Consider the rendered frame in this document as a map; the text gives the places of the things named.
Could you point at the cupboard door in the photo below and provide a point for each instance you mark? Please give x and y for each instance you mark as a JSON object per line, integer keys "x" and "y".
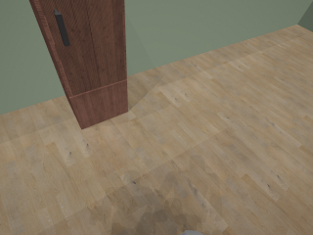
{"x": 95, "y": 56}

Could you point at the handle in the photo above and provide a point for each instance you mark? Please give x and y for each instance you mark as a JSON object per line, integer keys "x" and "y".
{"x": 62, "y": 27}

